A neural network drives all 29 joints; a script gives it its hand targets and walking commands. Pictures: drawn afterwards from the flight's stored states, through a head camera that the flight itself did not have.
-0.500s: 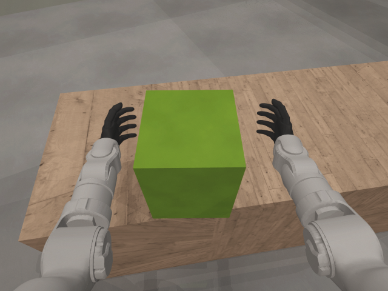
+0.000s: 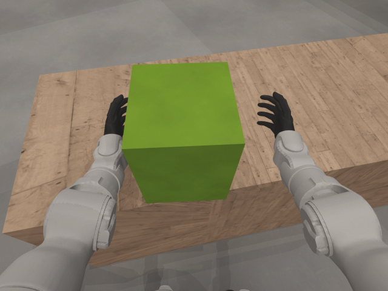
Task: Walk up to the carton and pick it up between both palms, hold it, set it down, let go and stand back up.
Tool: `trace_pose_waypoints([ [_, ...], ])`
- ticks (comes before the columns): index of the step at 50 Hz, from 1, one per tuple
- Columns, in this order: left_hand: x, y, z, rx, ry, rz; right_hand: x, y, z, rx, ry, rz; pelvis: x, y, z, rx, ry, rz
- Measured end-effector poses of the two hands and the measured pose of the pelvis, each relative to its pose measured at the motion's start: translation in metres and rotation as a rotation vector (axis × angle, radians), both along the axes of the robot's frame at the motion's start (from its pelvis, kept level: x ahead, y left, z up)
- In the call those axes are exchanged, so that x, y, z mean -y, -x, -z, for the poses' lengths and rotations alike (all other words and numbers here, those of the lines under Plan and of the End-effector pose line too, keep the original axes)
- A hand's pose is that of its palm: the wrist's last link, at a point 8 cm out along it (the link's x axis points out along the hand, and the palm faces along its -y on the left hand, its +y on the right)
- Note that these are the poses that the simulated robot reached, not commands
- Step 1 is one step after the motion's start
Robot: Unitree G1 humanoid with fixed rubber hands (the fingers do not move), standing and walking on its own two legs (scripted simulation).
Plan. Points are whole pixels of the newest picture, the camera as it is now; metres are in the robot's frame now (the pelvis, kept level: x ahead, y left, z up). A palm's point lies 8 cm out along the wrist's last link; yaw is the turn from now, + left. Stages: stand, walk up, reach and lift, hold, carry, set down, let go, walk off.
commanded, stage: reach and lift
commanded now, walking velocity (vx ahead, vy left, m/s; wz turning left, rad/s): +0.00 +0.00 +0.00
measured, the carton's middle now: (183, 138) +0.43 +0.07 +0.02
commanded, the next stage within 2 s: none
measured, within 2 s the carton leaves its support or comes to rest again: neither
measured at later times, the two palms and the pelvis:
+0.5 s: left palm (121, 138) +0.41 +0.20 +0.04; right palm (254, 144) +0.41 -0.09 +0.03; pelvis +0.00 +0.00 +0.01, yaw +3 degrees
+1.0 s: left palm (124, 141) +0.41 +0.19 +0.04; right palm (257, 147) +0.41 -0.10 +0.03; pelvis +0.03 +0.01 +0.03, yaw +1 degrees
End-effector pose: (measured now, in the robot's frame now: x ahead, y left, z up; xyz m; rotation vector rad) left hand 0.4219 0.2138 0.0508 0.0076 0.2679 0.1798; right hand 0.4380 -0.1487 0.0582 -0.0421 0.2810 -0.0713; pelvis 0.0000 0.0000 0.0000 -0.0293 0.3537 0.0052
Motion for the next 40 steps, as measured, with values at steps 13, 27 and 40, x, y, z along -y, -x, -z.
trace_pose_waypoints([
  [13,0.002,0.001,0.010,0.027,-0.001,-0.029,-0.038,-0.004,0.022,0.003,-0.040,-0.082,0.003,0.006,0.013,-0.050,0.001,-0.015],
  [27,0.017,0.012,0.009,0.056,0.012,0.024,-0.053,0.029,0.026,0.046,-0.020,0.004,-0.001,-0.004,-0.014,0.065,0.016,-0.054],
  [40,0.020,0.014,0.010,0.032,-0.009,0.029,-0.051,0.032,0.027,0.037,0.003,0.004,-0.009,-0.021,-0.025,0.097,0.004,-0.014],
])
